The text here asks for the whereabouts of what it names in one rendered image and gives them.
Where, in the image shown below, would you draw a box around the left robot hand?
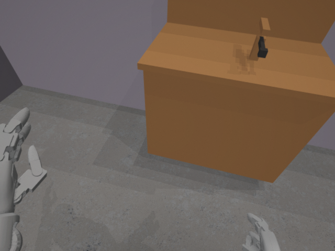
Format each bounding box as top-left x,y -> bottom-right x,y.
0,107 -> 47,214

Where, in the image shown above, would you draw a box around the right robot hand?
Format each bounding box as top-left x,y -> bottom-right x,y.
242,213 -> 282,251

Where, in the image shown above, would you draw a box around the counter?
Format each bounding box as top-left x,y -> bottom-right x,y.
137,0 -> 335,183

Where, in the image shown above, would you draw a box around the tap lever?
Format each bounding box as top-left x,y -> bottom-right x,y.
258,36 -> 268,58

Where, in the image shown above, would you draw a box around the robot left forearm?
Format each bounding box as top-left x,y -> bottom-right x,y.
0,213 -> 23,251

